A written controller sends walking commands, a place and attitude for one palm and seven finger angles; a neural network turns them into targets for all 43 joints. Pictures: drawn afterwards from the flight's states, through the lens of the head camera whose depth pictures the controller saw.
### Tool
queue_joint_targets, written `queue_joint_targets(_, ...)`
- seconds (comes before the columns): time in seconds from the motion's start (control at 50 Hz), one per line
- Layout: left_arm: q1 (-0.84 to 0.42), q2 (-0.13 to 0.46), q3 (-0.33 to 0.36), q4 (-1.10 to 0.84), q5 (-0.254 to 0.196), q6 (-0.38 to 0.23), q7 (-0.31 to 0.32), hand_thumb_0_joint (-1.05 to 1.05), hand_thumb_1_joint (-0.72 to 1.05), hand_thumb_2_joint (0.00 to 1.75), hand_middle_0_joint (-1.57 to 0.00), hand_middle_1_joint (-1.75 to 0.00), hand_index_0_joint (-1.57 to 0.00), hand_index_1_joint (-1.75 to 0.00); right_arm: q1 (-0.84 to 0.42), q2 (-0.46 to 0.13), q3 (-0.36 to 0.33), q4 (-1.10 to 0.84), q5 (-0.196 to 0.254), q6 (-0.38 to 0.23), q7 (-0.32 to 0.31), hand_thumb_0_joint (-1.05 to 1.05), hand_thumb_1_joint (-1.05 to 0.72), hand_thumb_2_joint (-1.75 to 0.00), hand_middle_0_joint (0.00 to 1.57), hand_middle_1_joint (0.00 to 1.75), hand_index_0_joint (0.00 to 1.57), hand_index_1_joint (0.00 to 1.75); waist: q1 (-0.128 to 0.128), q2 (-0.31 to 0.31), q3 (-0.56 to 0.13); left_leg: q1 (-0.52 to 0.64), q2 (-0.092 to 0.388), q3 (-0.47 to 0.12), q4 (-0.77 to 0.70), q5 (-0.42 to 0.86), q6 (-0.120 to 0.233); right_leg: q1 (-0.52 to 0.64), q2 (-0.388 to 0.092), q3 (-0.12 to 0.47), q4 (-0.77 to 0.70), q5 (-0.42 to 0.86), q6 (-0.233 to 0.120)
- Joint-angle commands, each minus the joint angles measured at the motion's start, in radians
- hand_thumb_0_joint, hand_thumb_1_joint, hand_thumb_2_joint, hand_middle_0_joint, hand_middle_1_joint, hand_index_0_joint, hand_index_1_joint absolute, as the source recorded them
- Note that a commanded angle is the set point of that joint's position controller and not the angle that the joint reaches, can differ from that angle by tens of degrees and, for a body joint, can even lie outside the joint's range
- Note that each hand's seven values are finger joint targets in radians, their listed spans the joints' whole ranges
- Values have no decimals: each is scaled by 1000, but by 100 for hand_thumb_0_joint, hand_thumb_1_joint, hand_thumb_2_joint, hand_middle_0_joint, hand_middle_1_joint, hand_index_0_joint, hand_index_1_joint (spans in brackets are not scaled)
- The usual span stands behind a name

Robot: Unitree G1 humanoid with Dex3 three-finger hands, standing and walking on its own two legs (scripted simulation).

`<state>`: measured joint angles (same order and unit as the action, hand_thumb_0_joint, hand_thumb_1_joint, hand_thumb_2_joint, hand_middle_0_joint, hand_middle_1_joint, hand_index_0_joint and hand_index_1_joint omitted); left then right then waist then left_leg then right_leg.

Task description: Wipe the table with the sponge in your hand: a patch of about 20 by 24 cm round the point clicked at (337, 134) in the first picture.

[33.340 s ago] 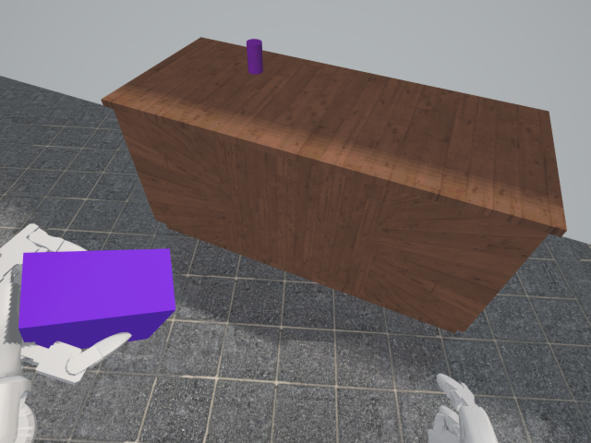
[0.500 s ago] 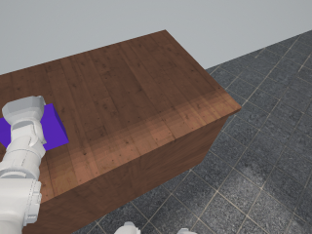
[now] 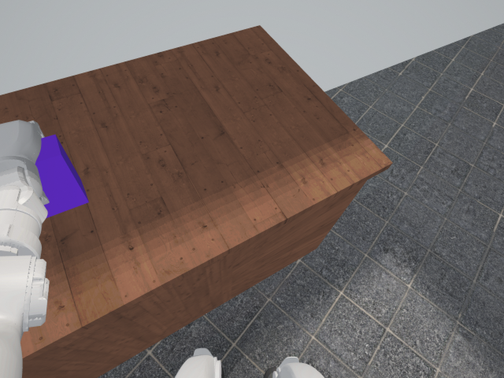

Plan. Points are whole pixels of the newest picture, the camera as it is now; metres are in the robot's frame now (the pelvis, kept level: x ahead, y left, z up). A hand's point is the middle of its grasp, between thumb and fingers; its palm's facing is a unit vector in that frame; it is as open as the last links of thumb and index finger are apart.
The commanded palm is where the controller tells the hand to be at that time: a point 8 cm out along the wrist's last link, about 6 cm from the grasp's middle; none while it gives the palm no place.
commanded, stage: slide across to the middle lane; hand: left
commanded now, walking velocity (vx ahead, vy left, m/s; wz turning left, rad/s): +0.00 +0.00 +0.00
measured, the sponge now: (33, 192) +0.42 +0.37 -0.02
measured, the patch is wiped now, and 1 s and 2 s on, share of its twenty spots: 0.60 0.60 0.70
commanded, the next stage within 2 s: wipe back along the middle lane in 0.66 s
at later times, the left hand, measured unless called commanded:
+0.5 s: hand (55, 152) +0.47 +0.32 +0.03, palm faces -0.14 -0.02 -0.99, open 10.4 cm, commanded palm +0.46 +0.28 +0.08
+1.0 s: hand (81, 159) +0.46 +0.28 +0.03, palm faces -0.13 -0.03 -0.99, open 10.4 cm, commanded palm +0.43 +0.26 +0.07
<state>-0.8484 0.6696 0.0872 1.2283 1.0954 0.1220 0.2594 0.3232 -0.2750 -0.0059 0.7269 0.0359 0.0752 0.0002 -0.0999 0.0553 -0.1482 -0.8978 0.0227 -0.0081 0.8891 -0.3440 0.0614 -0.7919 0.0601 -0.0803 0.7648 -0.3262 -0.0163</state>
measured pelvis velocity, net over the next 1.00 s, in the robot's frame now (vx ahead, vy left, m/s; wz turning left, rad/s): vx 0.05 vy -0.02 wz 0.01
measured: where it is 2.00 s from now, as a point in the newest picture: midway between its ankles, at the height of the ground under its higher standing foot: outside the picture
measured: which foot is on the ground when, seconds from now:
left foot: down 0.00-1.00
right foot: down 0.00-1.00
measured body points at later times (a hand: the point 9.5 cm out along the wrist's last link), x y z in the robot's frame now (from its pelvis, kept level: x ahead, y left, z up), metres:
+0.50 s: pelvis +0.03 +0.02 +0.01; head +0.12 +0.04 +0.46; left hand +0.47 +0.32 +0.08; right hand +0.09 -0.24 -0.11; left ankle +0.04 +0.08 -0.69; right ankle +0.02 -0.12 -0.69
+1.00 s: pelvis +0.05 -0.02 +0.02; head +0.11 -0.01 +0.47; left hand +0.46 +0.28 +0.08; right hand +0.09 -0.29 -0.11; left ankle +0.04 +0.07 -0.69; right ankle +0.02 -0.12 -0.69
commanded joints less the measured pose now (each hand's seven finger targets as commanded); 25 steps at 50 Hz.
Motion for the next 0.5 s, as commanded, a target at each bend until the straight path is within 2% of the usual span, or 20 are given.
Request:
queue_joint_targets(0.0,-271,223,-24,-112,32,25,29,0,10,130,-120,-160,-120,-160,116,-181,-60,-60,-4,-12,-8,0,-90,-90,20,30,20,30,-10,63,-325,360,-7,-79,-114,187,-15,36,31,33,-93,83,-40)
queue_joint_targets(0.06,-291,206,-25,-171,15,21,29,0,10,130,-120,-160,-120,-160,117,-177,-67,-60,-5,-10,-6,0,-90,-90,20,30,20,30,-5,87,-374,430,3,-92,-121,233,-24,38,32,28,-93,100,-41)
queue_joint_targets(0.1,-289,167,-40,-195,-8,23,33,0,10,130,-120,-160,-120,-160,111,-172,-70,-59,-3,-9,-5,0,-90,-90,20,30,20,30,-5,74,-375,455,7,-99,-131,241,-28,43,32,23,-102,102,-40)
queue_joint_targets(0.12,-311,141,-59,-207,-15,26,36,0,10,130,-120,-160,-120,-160,105,-169,-71,-59,-2,-9,-5,0,-90,-90,20,30,20,30,-15,72,-358,466,11,-105,-139,228,-30,30,32,22,-106,93,-38)
queue_joint_targets(0.16,-369,97,-80,-272,-36,20,42,0,10,130,-120,-160,-120,-160,105,-165,-77,-49,-3,-15,-5,0,-90,-90,20,30,20,30,-21,107,-390,540,21,-128,-148,269,-40,12,31,16,-103,107,-38)
queue_joint_targets(0.18,-357,88,-82,-273,-38,25,46,0,10,130,-120,-160,-120,-160,100,-162,-79,-46,-1,-14,-4,0,-90,-90,20,30,20,30,-15,124,-388,560,22,-138,-154,273,-46,7,31,16,-106,101,-41)
queue_joint_targets(0.2,-379,38,-120,-275,-46,32,47,0,10,130,-120,-160,-120,-160,94,-157,-78,-43,0,-16,-3,0,-90,-90,20,30,20,30,-30,116,-366,570,24,-143,-162,255,-47,-4,31,12,-111,97,-38)
queue_joint_targets(0.22,-384,36,-119,-265,-48,41,50,0,10,130,-120,-160,-120,-160,91,-157,-78,-34,1,-15,-4,0,-90,-90,20,30,20,30,-31,108,-344,570,26,-152,-174,232,-50,-6,29,13,-117,90,-39)
queue_joint_targets(0.24,-403,33,-114,-265,-50,48,50,0,10,130,-120,-160,-120,-160,87,-157,-76,-28,0,-17,-6,0,-90,-90,20,30,20,30,-30,117,-342,583,30,-160,-182,263,-55,-9,27,11,-116,103,-42)
queue_joint_targets(0.26,-422,-3,-149,-259,-54,59,50,0,10,130,-120,-160,-120,-160,89,-155,-77,-24,2,-16,-5,0,-90,-90,20,30,20,30,-41,103,-331,591,28,-164,-187,251,-55,-10,28,11,-120,99,-39)
queue_joint_targets(0.28,-431,-8,-149,-253,-54,68,52,0,10,130,-120,-160,-120,-160,88,-155,-78,-16,1,-17,-5,0,-90,-90,20,30,20,30,-42,102,-330,598,29,-164,-190,250,-57,-9,26,11,-124,104,-39)
queue_joint_targets(0.32,-430,-36,-170,-243,-55,87,49,0,10,130,-120,-160,-120,-160,81,-151,-74,-15,2,-14,-2,0,-90,-90,20,30,20,30,-39,106,-327,604,25,-162,-202,254,-59,10,26,10,-133,110,-40)
queue_joint_targets(0.34,-433,-5,-134,-237,-53,92,48,0,10,130,-120,-160,-120,-160,80,-153,-75,-7,-1,-13,-4,0,-90,-90,20,30,20,30,-27,116,-339,624,29,-162,-202,310,-65,20,25,12,-134,129,-46)
queue_joint_targets(0.38,-413,-45,-160,-237,-56,101,43,0,10,130,-120,-160,-120,-160,83,-148,-76,-10,-3,-8,3,0,-90,-90,20,30,20,30,-21,123,-370,657,27,-156,-191,391,-72,42,29,8,-136,153,-44)
queue_joint_targets(0.42,-383,-53,-163,-231,-47,109,38,0,10,130,-120,-160,-120,-160,76,-145,-74,-15,-3,2,7,0,-90,-90,20,30,20,30,-14,105,-375,662,27,-148,-189,438,-73,69,30,11,-145,173,-44)
queue_joint_targets(0.44,-380,-28,-130,-239,-42,108,38,0,10,130,-120,-160,-120,-160,77,-150,-77,-9,-8,6,7,0,-90,-90,20,30,20,30,-4,111,-391,679,34,-154,-186,504,-79,73,30,11,-141,191,-46)
queue_joint_targets(0.48,-338,-48,-133,-250,-38,110,49,0,10,130,-120,-160,-120,-160,71,-143,-78,-21,-10,14,14,0,-90,-90,20,30,20,30,8,106,-406,688,31,-143,-174,584,-79,97,32,12,-141,218,-44)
